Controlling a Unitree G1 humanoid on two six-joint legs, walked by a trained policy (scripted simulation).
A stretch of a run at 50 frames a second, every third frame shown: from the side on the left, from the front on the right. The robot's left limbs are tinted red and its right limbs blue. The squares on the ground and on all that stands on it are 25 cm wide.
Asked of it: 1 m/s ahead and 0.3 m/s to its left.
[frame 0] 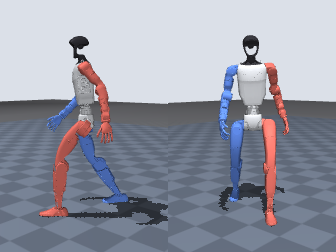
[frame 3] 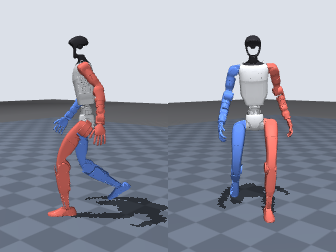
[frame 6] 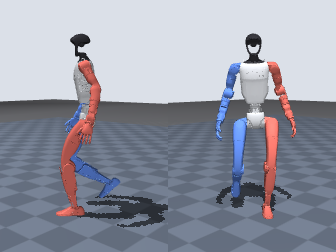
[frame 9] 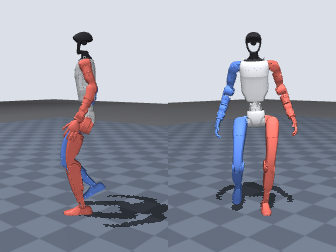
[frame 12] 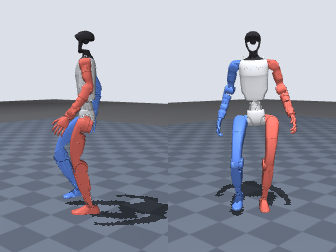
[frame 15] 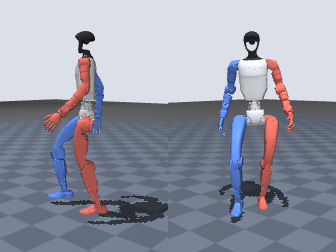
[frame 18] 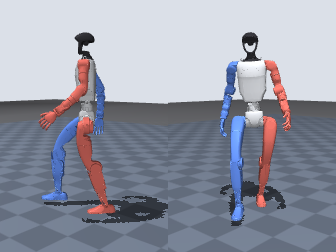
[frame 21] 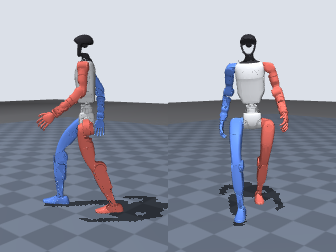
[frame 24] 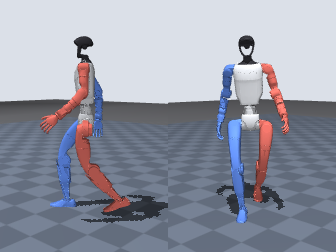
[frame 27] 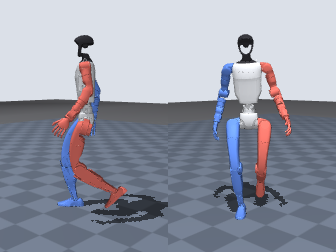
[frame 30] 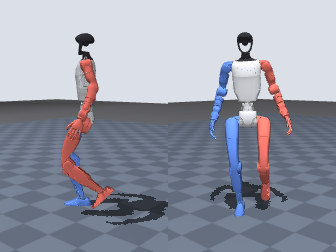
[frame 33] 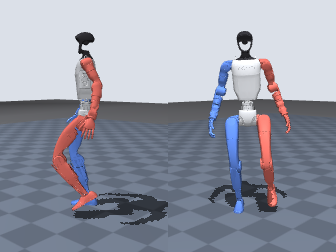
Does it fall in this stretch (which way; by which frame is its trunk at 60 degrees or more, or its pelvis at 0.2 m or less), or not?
no
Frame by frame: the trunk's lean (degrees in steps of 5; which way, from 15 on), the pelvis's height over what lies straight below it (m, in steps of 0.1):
0: 5, 0.7
3: 5, 0.7
6: 5, 0.8
9: 5, 0.8
12: 0, 0.8
15: 5, 0.8
18: 5, 0.8
21: 5, 0.8
24: 5, 0.7
27: 5, 0.8
30: 5, 0.8
33: 5, 0.8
